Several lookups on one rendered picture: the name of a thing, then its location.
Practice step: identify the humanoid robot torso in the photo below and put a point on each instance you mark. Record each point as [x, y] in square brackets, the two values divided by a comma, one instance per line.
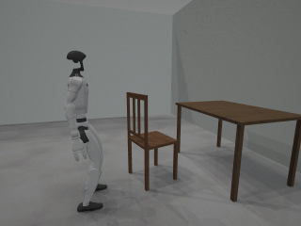
[81, 104]

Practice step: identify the right robot foot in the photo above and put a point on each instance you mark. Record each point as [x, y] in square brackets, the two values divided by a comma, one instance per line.
[92, 206]

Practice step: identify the robot right forearm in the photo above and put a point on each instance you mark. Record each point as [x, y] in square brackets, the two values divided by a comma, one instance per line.
[71, 118]

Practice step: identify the right robot hand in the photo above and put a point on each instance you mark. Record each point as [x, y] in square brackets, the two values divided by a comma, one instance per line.
[78, 145]

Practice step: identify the table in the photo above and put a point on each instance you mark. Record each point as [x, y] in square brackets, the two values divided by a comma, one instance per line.
[242, 115]

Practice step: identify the chair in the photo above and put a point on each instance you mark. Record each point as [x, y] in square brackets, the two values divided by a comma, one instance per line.
[147, 140]

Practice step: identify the right robot upper arm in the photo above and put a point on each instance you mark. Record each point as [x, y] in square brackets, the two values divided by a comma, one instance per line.
[75, 84]

